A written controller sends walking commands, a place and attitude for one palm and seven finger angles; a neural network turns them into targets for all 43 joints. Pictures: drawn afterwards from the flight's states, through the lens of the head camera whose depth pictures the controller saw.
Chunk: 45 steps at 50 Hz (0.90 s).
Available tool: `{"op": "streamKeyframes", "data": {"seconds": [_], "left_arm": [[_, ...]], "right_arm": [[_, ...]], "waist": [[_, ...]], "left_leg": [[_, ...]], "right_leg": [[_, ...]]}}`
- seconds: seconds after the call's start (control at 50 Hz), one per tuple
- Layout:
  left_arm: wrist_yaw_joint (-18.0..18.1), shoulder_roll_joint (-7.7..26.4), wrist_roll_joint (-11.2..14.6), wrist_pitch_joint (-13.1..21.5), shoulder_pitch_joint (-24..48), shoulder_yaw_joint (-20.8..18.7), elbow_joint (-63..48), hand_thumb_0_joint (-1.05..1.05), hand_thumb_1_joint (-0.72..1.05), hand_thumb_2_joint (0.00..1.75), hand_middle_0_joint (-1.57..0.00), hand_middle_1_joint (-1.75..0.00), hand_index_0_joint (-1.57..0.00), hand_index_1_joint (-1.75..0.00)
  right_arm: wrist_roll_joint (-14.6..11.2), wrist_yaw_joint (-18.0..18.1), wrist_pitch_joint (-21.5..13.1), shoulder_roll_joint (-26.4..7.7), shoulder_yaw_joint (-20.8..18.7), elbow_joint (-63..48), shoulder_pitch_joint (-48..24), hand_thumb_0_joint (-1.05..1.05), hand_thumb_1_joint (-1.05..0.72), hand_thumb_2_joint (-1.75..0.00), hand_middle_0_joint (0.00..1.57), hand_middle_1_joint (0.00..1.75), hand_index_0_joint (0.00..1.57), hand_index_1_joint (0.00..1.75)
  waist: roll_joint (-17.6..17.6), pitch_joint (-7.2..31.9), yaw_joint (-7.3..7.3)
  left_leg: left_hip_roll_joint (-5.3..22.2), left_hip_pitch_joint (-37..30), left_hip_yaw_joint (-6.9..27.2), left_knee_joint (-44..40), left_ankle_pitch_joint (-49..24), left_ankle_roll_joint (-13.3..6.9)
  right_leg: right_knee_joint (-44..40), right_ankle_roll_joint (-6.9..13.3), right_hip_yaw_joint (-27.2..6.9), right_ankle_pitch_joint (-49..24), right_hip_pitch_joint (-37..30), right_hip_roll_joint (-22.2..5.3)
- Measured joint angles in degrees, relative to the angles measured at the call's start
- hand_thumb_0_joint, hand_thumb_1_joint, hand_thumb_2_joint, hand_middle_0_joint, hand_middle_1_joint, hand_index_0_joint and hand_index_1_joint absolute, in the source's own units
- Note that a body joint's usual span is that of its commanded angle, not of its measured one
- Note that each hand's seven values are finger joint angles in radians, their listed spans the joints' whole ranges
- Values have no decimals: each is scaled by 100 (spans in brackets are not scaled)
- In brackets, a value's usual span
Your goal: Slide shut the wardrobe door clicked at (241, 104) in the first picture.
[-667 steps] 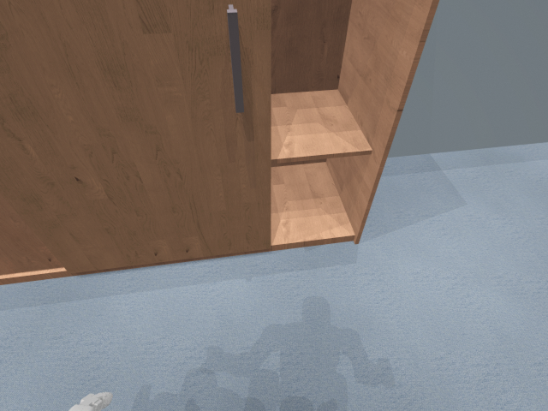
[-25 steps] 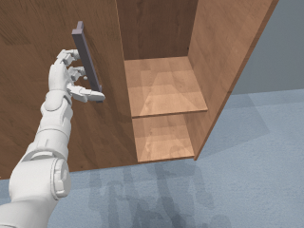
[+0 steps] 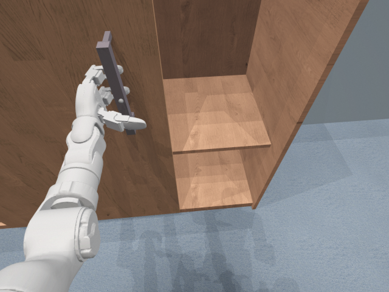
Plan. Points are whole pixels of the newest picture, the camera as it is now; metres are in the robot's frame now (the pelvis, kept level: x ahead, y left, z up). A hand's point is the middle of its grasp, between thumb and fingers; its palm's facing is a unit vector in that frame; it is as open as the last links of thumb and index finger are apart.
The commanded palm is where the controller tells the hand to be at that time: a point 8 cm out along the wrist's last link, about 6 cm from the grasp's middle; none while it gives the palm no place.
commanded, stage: slide the fingers in behind the handle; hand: left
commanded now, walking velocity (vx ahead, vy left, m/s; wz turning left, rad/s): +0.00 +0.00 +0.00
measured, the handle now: (121, 89) +0.51 +0.15 +0.13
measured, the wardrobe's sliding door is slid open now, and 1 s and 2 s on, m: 0.39 0.39 0.39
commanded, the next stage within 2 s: grip the handle and tug to test in 0.88 s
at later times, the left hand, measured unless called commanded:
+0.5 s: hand (131, 102) +0.47 +0.12 +0.13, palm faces +0.10 -1.00 +0.01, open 14.0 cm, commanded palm +0.44 +0.18 +0.13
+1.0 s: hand (127, 102) +0.47 +0.13 +0.13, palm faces +0.09 -1.00 +0.01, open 14.0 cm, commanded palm +0.43 +0.18 +0.13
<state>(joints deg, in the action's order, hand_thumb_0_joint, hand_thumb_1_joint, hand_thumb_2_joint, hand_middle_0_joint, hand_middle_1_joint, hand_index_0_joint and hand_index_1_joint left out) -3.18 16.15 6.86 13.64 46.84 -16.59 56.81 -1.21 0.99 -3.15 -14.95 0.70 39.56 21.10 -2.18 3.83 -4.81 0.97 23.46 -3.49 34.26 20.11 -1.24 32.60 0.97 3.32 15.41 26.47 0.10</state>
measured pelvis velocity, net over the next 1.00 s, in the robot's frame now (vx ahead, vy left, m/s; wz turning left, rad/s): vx -0.01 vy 0.00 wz -0.01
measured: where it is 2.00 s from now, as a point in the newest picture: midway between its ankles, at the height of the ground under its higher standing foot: outside the picture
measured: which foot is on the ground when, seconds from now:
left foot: down 0.00-1.00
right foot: down 0.00-1.00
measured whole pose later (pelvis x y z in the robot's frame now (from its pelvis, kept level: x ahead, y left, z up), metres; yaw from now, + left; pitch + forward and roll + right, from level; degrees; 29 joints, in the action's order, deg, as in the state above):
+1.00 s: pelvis -0.01 +0.00 +0.00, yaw -1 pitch +9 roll +0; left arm -0.4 15.6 5.4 15.4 46.9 -17.0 58.2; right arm -0.9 0.7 -3.5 -14.7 0.5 39.5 21.6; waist -2.0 3.5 -5.6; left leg 1.3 23.1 -4.2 33.9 19.4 -1.0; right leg 32.6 1.3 2.5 14.6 26.7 0.5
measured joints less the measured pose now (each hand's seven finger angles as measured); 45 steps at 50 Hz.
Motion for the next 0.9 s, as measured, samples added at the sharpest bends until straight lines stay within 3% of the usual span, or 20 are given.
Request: {"op": "streamKeyframes", "data": {"seconds": [0.3, 0.44, 0.66, 0.9], "left_arm": [[183, -136, -94, -52, 16, 32, 69, -1, -50, 30, -31, -120, -30, -120], [359, -126, -179, 91, 136, 54, 140, -1, -50, 30, -30, -120, -30, -120], [268, 21, -164, 169, 202, -30, 327, -1, -50, 30, -30, -120, -30, -120], [287, -37, -154, 126, 146, -74, 317, -1, -50, 30, -30, -120, -30, -120]], "right_arm": [[6, -7, 28, 43, 21, -5, -39, 1, -90, -90, 20, 30, 20, 29], [31, -10, -38, 48, 3, -2, -26, 1, -90, -90, 20, 30, 20, 29], [29, 4, -48, 23, 4, 59, 63, 1, -90, -90, 20, 30, 20, 29], [31, -23, -33, 12, -10, 35, 66, 1, -90, -90, 20, 30, 20, 29]], "waist": [[5, -28, -38], [15, -87, -70], [29, -81, -113], [20, -15, -102]], "left_leg": [[21, -65, -16, -32, -41, 27], [20, -10, -36, -23, -74, 34], [37, 5, -33, -21, -84, 42], [27, -13, -68, -43, -81, 24]], "right_leg": [[2, 34, -17, -28, -39, 24], [39, 44, -37, -53, 37, 23], [21, 55, -36, -74, 43, 41], [14, 37, -73, -76, 45, 35]]}}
